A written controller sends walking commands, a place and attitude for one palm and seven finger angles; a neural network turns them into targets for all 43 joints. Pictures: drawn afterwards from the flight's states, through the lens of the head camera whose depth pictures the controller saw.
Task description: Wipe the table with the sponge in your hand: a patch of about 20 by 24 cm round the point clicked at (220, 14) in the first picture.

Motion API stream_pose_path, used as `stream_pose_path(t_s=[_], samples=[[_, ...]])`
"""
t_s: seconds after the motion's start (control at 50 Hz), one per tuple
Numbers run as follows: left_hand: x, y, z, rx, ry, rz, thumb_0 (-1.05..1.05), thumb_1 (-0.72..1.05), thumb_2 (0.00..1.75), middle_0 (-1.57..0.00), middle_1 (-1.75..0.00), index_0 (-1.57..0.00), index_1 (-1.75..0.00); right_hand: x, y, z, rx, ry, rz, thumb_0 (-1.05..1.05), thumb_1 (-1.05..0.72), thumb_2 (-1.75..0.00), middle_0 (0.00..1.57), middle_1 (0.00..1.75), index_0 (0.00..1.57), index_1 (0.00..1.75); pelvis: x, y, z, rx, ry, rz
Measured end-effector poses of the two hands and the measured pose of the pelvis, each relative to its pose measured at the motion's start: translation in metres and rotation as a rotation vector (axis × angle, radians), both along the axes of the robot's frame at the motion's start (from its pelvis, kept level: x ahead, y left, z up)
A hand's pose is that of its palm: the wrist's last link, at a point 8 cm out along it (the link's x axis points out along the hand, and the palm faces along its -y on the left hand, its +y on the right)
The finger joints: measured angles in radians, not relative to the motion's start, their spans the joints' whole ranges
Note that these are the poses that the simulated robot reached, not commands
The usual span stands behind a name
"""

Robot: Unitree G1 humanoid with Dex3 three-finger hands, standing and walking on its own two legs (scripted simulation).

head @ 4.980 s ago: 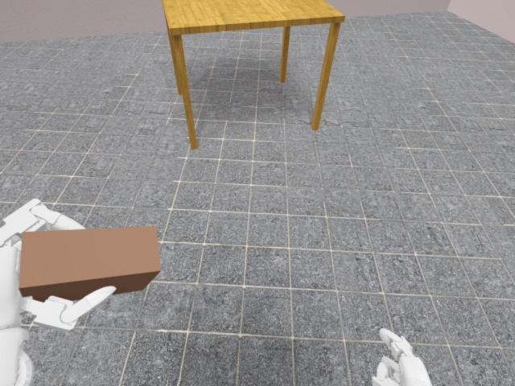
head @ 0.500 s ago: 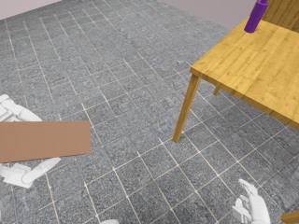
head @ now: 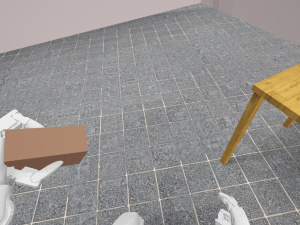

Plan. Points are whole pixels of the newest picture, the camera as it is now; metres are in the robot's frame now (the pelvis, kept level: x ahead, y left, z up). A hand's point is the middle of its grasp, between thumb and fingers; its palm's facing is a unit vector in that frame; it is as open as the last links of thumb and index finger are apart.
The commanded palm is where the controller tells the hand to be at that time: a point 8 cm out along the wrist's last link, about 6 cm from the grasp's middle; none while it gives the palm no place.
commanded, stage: walk to a spot facing it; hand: left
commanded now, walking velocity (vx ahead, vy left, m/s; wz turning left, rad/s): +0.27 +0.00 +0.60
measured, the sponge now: (60, 148) +0.23 +0.21 +0.16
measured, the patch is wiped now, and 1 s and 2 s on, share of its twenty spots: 0.00 0.00 0.00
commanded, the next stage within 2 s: turn to face it in 0.92 s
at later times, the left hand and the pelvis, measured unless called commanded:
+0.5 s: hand out of the picture +0.16 +0.34 +0.17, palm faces +0.62 -0.69 -0.38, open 9.8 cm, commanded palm +0.09 +0.35 +0.18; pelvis +0.01 +0.04 -0.01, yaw +14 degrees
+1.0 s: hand (23, 136) +0.25 +0.30 +0.17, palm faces +0.54 -0.71 -0.45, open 9.8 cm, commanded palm +0.17 +0.34 +0.18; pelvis +0.10 +0.02 +0.01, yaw +18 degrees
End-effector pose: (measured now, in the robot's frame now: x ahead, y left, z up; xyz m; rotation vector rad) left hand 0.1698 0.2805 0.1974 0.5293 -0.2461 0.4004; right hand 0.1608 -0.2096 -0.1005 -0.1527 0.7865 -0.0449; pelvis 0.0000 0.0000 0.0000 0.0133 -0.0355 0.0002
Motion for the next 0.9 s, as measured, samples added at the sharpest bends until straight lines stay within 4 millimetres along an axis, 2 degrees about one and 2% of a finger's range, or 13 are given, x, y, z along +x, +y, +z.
stream_pose_path(t_s=[0.12, 0.2, 0.26, 0.32, 0.36, 0.42, 0.48, 0.52, 0.58, 0.66, 0.74, 0.82, 0.9], samples=[[-0.019, -0.003, -0.022, -0.077, 0.109, 0.049, -0.01, -0.46, 1.00, -0.79, -1.35, -0.78, -1.35, 0.004, -0.032, 0.020, -0.102, 0.011, 0.009, 0.01, -0.90, -0.90, 0.20, 0.30, 0.20, 0.30, -0.005, -0.006, 0.013, 0.032, 0.013, 0.089], [-0.030, -0.001, -0.009, -0.037, 0.089, 0.039, -0.01, -0.46, 1.00, -0.79, -1.35, -0.78, -1.35, 0.012, -0.041, 0.029, -0.171, 0.013, 0.031, 0.01, -0.90, -0.90, 0.20, 0.30, 0.20, 0.30, -0.009, -0.003, 0.015, 0.033, 0.031, 0.137], [-0.040, 0.012, 0.008, 0.020, 0.039, 0.057, -0.01, -0.46, 1.00, -0.79, -1.35, -0.78, -1.35, 0.020, -0.035, 0.034, -0.200, 0.010, 0.053, 0.01, -0.90, -0.90, 0.20, 0.30, 0.20, 0.30, -0.009, 0.003, 0.015, 0.027, 0.047, 0.164], [-0.052, 0.031, 0.019, 0.058, -0.018, 0.100, 0.00, -0.46, 1.00, -0.79, -1.35, -0.78, -1.35, 0.030, -0.017, 0.036, -0.209, 0.004, 0.088, 0.01, -0.91, -0.90, 0.20, 0.30, 0.20, 0.30, -0.007, 0.014, 0.011, 0.018, 0.060, 0.188], [-0.059, 0.047, 0.017, 0.050, -0.049, 0.136, 0.00, -0.46, 1.00, -0.79, -1.35, -0.78, -1.35, 0.037, 0.001, 0.035, -0.207, -0.006, 0.113, 0.01, -0.91, -0.90, 0.20, 0.30, 0.20, 0.30, -0.005, 0.024, 0.007, 0.011, 0.061, 0.202], [-0.065, 0.069, 0.000, 0.021, -0.097, 0.175, 0.00, -0.46, 1.00, -0.79, -1.35, -0.78, -1.35, 0.049, 0.031, 0.027, -0.186, -0.055, 0.134, 0.01, -0.90, -0.90, 0.20, 0.30, 0.20, 0.30, -0.001, 0.039, -0.009, -0.001, 0.045, 0.215], [-0.061, 0.083, -0.017, -0.017, -0.088, 0.209, 0.00, -0.46, 1.00, -0.79, -1.35, -0.78, -1.35, 0.054, 0.068, 0.023, -0.108, -0.051, 0.170, 0.01, -0.91, -0.90, 0.20, 0.30, 0.20, 0.30, 0.003, 0.042, -0.008, -0.005, 0.016, 0.241], [-0.058, 0.086, -0.019, -0.038, -0.077, 0.220, 0.00, -0.46, 1.00, -0.79, -1.35, -0.78, -1.35, 0.055, 0.091, 0.024, -0.056, -0.040, 0.211, 0.01, -0.90, -0.90, 0.20, 0.30, 0.20, 0.30, 0.009, 0.041, -0.003, -0.015, 0.015, 0.262], [-0.055, 0.078, -0.006, -0.037, -0.104, 0.205, -0.01, -0.46, 1.00, -0.79, -1.35, -0.78, -1.35, 0.060, 0.116, 0.027, 0.003, -0.037, 0.269, 0.01, -0.90, -0.90, 0.20, 0.30, 0.20, 0.30, 0.019, 0.041, 0.003, -0.025, 0.017, 0.272], [-0.048, 0.061, 0.022, 0.042, -0.140, 0.168, -0.01, -0.46, 1.00, -0.79, -1.35, -0.78, -1.35, 0.075, 0.130, 0.024, 0.053, -0.039, 0.319, 0.01, -0.90, -0.90, 0.20, 0.30, 0.20, 0.30, 0.035, 0.039, 0.008, -0.033, 0.015, 0.275], [-0.030, 0.059, 0.027, 0.127, -0.104, 0.206, 0.00, -0.46, 1.00, -0.79, -1.35, -0.77, -1.35, 0.100, 0.122, 0.009, 0.079, -0.032, 0.314, 0.01, -0.90, -0.90, 0.21, 0.30, 0.21, 0.30, 0.058, 0.032, 0.001, -0.027, 0.011, 0.273], [-0.006, 0.062, 0.000, 0.087, -0.043, 0.270, 0.00, -0.46, 1.00, -0.79, -1.35, -0.77, -1.35, 0.131, 0.096, -0.013, 0.044, -0.019, 0.293, 0.01, -0.90, -0.90, 0.21, 0.30, 0.21, 0.30, 0.072, 0.023, -0.014, -0.021, -0.006, 0.291], [0.014, 0.058, -0.023, -0.028, 0.031, 0.264, 0.00, -0.46, 1.00, -0.79, -1.35, -0.77, -1.35, 0.148, 0.061, -0.004, -0.034, 0.006, 0.254, 0.01, -0.90, -0.90, 0.20, 0.30, 0.20, 0.30, 0.082, 0.021, -0.006, -0.002, -0.005, 0.288]])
